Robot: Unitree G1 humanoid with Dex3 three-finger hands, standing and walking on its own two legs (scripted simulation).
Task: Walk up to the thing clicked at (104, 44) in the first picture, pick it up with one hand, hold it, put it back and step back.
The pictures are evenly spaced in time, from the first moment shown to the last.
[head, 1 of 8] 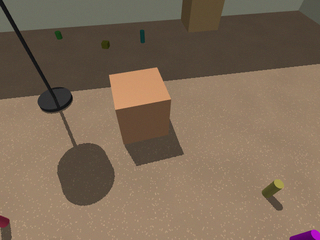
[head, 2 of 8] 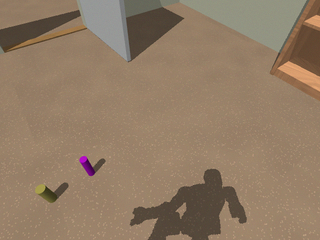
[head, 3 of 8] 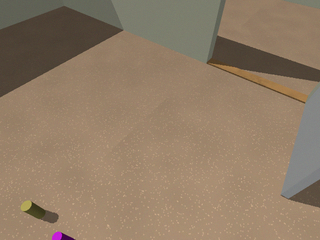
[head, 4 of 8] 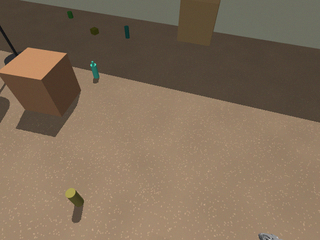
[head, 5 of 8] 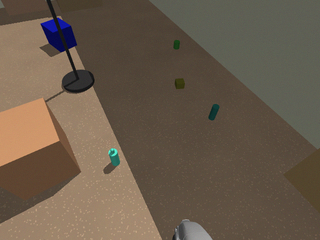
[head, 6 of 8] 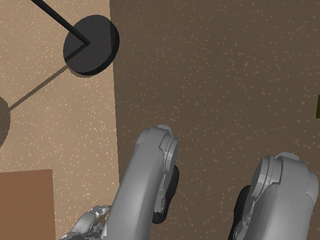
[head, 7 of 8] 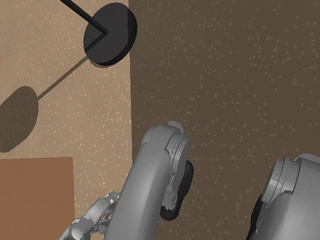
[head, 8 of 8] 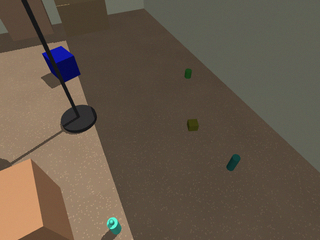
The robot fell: no
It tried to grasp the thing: yes
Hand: right
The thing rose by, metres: 0.67
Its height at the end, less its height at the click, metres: +0.00
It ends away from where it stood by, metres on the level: 0.03
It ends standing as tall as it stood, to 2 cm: yes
